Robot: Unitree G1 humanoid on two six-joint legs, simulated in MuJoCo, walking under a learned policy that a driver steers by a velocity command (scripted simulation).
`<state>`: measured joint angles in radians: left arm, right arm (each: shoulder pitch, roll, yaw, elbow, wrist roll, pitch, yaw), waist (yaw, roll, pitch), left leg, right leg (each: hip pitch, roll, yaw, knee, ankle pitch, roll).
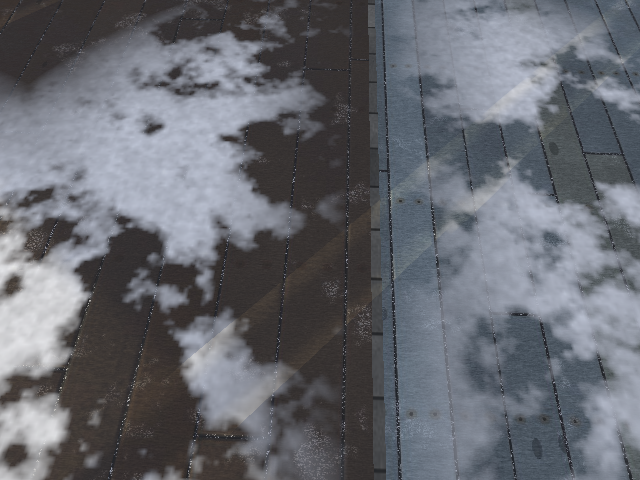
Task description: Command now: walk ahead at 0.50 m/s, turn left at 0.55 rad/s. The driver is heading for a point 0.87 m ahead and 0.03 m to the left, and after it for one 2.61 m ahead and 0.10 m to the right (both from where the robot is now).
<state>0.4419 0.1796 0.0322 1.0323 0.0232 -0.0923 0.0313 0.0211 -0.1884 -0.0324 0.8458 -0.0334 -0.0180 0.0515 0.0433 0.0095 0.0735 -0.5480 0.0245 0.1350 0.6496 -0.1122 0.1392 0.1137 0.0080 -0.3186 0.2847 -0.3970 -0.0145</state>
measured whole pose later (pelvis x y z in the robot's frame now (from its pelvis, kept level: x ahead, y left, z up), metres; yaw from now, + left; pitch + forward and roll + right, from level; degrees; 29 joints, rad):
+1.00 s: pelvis +0.54 +0.06 +0.02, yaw +9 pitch +1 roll -1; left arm 0.45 0.20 0.04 0.98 0.01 -0.07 -0.01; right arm 0.07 -0.22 -0.01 0.83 -0.03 -0.05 0.03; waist 0.07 0.03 0.04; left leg -0.60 0.09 -0.02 0.67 -0.05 -0.02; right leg -0.04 0.09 0.01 0.25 -0.23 -0.08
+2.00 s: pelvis +0.74 +0.10 +0.01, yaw -17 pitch +0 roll -1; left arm 0.19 0.22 0.03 0.80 0.02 0.03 0.01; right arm 0.26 -0.23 -0.04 0.84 -0.02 0.05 -0.03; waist 0.00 0.00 0.02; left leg -0.23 0.01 0.01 0.53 -0.31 0.03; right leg -0.31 0.08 -0.01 0.46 -0.15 -0.07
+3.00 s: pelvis +0.78 +0.11 +0.02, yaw -17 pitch -1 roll +0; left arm 0.25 0.15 0.00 1.18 0.01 0.00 0.04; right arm 0.32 -0.14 0.01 1.13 -0.01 -0.01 -0.04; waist 0.00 0.00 0.03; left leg -0.08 -0.03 0.01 0.38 -0.27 0.04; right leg -0.19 0.04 0.02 0.37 -0.16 -0.03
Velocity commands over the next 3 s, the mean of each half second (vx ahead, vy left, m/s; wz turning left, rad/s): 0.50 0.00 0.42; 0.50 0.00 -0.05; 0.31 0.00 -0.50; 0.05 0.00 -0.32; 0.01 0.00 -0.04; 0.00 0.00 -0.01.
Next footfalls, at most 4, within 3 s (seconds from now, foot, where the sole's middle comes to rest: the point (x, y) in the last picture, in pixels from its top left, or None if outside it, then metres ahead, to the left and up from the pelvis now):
0.06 left None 0.18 0.07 -0.77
0.62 right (354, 441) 0.53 -0.02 -0.77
1.12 left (249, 341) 0.74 0.22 -0.77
1.60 right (347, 318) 0.82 0.00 -0.77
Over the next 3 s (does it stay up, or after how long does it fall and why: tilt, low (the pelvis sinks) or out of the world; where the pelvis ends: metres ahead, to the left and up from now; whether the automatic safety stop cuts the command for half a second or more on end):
stays up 0.78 0.11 0.02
